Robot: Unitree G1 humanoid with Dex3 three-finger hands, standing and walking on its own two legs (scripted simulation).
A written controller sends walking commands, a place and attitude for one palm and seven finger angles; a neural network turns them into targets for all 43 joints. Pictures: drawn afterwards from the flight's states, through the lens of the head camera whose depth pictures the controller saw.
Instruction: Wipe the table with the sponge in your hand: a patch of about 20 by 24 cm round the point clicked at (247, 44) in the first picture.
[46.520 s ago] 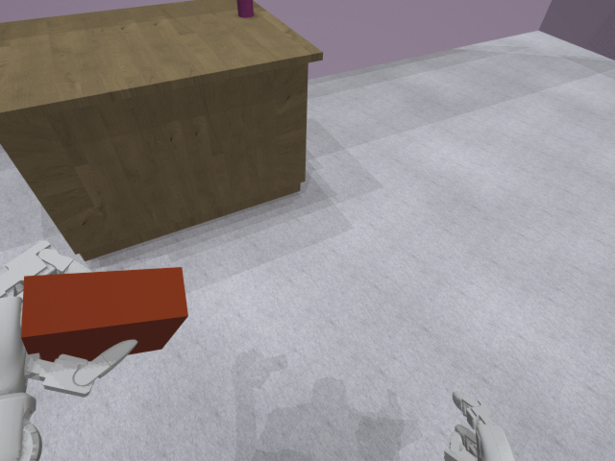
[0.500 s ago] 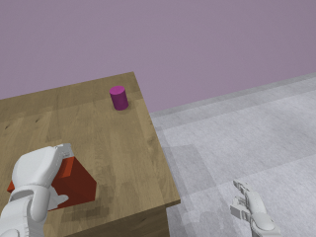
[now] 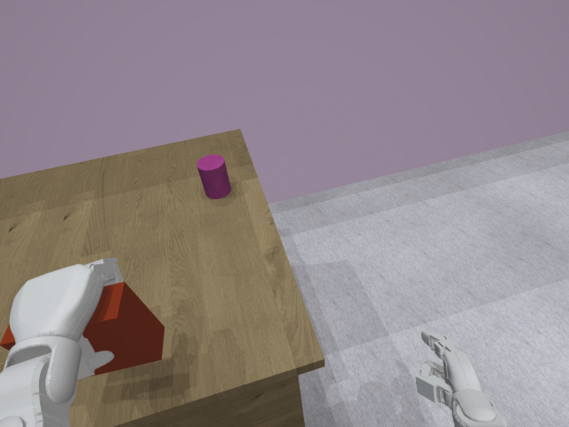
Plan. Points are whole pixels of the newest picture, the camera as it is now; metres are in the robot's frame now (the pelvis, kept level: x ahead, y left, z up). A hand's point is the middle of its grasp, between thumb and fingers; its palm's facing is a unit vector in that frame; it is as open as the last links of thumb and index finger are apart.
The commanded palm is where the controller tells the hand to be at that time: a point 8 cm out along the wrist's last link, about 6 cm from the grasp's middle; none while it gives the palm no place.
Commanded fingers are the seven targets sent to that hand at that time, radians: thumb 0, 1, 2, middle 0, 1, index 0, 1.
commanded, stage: bring the sponge back beside the body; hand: left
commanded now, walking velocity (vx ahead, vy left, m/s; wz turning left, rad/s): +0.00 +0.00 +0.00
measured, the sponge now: (101, 341) +0.18 +0.29 +0.06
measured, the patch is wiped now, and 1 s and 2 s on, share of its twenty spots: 0.95 0.95 0.95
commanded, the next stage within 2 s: step back with the hand held close in 0.14 s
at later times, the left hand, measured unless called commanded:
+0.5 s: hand (131, 295) +0.21 +0.23 +0.13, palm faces +0.28 -0.86 -0.42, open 9.2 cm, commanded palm +0.16 +0.28 +0.17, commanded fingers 0.00 0.10 1.30 -1.20 -1.60 -1.20 -1.60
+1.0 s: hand (42, 353) +0.12 +0.28 +0.15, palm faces +0.37 -0.85 -0.37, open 9.2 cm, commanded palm +0.07 +0.32 +0.17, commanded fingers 0.00 0.10 1.30 -1.20 -1.60 -1.20 -1.60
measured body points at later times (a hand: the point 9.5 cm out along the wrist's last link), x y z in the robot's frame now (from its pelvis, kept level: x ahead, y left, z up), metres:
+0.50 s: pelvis -0.01 +0.00 -0.01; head +0.02 +0.00 +0.44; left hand +0.19 +0.28 +0.16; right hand +0.19 -0.22 -0.08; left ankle +0.02 +0.12 -0.74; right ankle -0.02 -0.10 -0.74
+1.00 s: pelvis -0.08 +0.04 -0.02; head -0.07 +0.05 +0.43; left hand +0.10 +0.32 +0.17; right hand +0.11 -0.18 -0.09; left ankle +0.02 +0.12 -0.74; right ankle -0.07 -0.09 -0.74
